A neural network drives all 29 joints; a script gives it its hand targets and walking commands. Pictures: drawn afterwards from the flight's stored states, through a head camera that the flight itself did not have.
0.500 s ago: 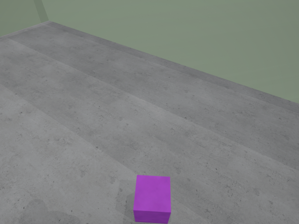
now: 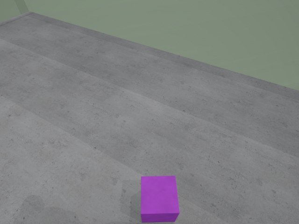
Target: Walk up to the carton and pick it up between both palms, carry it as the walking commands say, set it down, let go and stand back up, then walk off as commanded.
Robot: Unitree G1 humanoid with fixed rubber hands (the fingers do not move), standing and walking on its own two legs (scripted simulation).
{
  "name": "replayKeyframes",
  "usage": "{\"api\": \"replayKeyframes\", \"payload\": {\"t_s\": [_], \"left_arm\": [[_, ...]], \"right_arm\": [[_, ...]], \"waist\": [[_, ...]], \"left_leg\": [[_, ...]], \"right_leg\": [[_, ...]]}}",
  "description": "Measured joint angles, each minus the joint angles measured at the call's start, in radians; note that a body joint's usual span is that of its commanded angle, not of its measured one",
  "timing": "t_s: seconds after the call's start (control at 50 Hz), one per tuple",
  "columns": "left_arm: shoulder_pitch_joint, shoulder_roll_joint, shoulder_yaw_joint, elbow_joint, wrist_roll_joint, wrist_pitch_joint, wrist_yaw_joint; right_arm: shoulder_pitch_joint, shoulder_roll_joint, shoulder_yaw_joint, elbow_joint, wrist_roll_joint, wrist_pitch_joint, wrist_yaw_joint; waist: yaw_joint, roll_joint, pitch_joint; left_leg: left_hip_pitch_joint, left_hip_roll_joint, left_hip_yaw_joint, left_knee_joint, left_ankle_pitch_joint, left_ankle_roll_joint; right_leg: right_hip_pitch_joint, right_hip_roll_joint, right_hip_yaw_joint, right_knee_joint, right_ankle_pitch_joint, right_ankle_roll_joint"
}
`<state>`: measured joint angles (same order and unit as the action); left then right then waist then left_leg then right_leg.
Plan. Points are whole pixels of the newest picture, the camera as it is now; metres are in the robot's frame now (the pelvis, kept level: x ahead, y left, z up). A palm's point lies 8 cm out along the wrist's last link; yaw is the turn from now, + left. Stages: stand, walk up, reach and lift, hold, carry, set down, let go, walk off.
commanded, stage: walk up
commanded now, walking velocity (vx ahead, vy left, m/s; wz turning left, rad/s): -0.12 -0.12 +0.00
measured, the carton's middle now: (158, 199) +0.38 -0.04 -0.66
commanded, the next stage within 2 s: stand in 1.36 s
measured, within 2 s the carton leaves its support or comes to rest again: neither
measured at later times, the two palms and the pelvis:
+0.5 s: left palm out of the picture -0.05 +0.11 -0.14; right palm out of the picture -0.06 -0.31 -0.15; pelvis -0.02 -0.09 +0.00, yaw +3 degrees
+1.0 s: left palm out of the picture -0.04 +0.14 -0.14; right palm out of the picture -0.03 -0.27 -0.15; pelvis -0.01 -0.07 +0.00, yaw +2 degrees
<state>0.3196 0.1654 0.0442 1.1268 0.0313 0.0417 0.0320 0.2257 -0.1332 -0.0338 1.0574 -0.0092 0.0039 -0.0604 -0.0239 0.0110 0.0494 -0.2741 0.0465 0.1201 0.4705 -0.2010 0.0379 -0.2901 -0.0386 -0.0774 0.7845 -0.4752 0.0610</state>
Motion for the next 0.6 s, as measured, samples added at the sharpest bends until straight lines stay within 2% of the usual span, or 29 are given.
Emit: {"api": "replayKeyframes", "payload": {"t_s": [0.04,0.08,0.16,0.18,0.2,0.22,0.26,0.3,0.36,0.46,0.52,0.56,0.6], "left_arm": [[-0.052,0.022,0.012,-0.012,-0.002,0.018,0.003],[-0.096,0.042,0.015,-0.043,0.0,0.022,-0.003],[-0.126,0.045,0.004,-0.081,0.002,-0.002,-0.015],[-0.115,0.046,0.002,-0.089,-0.001,-0.006,-0.014],[-0.098,0.053,-0.002,-0.092,-0.004,-0.013,-0.013],[-0.088,0.045,-0.003,-0.079,-0.004,-0.018,-0.011],[-0.059,0.02,-0.016,-0.056,-0.009,-0.016,-0.008],[-0.029,-0.004,-0.033,-0.045,-0.012,-0.016,-0.005],[0.003,-0.039,-0.049,-0.041,-0.003,-0.03,-0.008],[0.009,-0.068,-0.061,-0.029,-0.014,-0.042,-0.001],[0.017,-0.071,-0.058,-0.031,-0.012,-0.049,0.0],[0.011,-0.061,-0.056,-0.019,-0.018,-0.05,0.0],[0.014,-0.057,-0.056,-0.013,-0.021,-0.054,-0.001]], "right_arm": [[-0.001,-0.002,-0.005,-0.021,-0.011,-0.005,-0.003],[0.008,-0.016,-0.005,-0.032,-0.018,0.005,-0.003],[0.035,-0.059,-0.014,-0.012,-0.013,0.028,0.007],[0.04,-0.065,-0.016,-0.006,-0.009,0.033,0.008],[0.047,-0.066,-0.015,0.0,-0.007,0.034,0.009],[0.046,-0.075,-0.016,0.012,-0.004,0.037,0.012],[0.059,-0.087,-0.019,0.024,-0.008,0.045,0.021],[0.089,-0.088,-0.02,0.025,-0.014,0.046,0.031],[0.109,-0.082,-0.021,0.045,-0.009,0.051,0.043],[0.122,-0.045,-0.002,0.07,-0.002,0.045,0.043],[0.121,-0.023,0.01,0.081,-0.004,0.032,0.038],[0.109,0.003,0.02,0.095,-0.002,0.018,0.035],[0.106,0.022,0.033,0.096,-0.001,0.003,0.035]], "waist": [[-0.021,0.008,0.02],[-0.03,0.013,0.027],[-0.02,0.026,-0.005],[-0.012,0.021,-0.019],[-0.003,0.002,-0.038],[0.007,0.009,-0.049],[0.007,0.023,-0.066],[0.006,0.02,-0.083],[0.015,0.022,-0.084],[0.006,0.03,-0.062],[0.009,0.033,-0.045],[0.009,0.0,-0.025],[0.024,-0.021,-0.017]], "left_leg": [[-0.012,0.021,-0.012,-0.007,0.021,-0.006],[-0.028,0.033,-0.03,-0.017,0.044,-0.023],[-0.062,0.042,-0.052,-0.003,0.059,-0.057],[-0.073,0.043,-0.049,0.017,0.051,-0.066],[-0.089,0.036,-0.04,0.046,0.034,-0.071],[-0.107,0.044,-0.044,0.086,-0.005,-0.07],[-0.126,0.033,-0.083,0.175,-0.121,-0.057],[-0.139,0.005,-0.102,0.269,-0.146,-0.044],[-0.128,-0.008,-0.11,0.343,-0.119,-0.037],[-0.031,-0.007,-0.125,0.204,-0.113,-0.03],[0.062,-0.005,-0.117,0.032,-0.072,-0.03],[0.097,-0.017,-0.112,-0.027,-0.083,-0.047],[0.117,-0.022,-0.099,-0.057,-0.062,-0.053]], "right_leg": [[-0.089,0.017,0.006,0.173,-0.063,0.001],[-0.128,0.017,0.018,0.194,-0.049,-0.006],[-0.059,0.0,0.034,-0.042,0.12,-0.018],[-0.022,-0.005,0.029,-0.113,0.166,-0.022],[0.018,-0.016,0.031,-0.189,0.156,-0.029],[0.024,-0.007,0.029,-0.204,0.111,-0.043],[0.041,0.007,0.017,-0.212,0.119,-0.066],[0.073,0.003,0.004,-0.257,0.16,-0.08],[0.111,0.013,-0.001,-0.329,0.201,-0.091],[0.133,0.044,-0.033,-0.379,0.22,-0.107],[0.125,0.068,-0.048,-0.365,0.208,-0.111],[0.13,0.054,-0.046,-0.358,0.199,-0.108],[0.143,0.051,-0.034,-0.381,0.211,-0.105]]}}
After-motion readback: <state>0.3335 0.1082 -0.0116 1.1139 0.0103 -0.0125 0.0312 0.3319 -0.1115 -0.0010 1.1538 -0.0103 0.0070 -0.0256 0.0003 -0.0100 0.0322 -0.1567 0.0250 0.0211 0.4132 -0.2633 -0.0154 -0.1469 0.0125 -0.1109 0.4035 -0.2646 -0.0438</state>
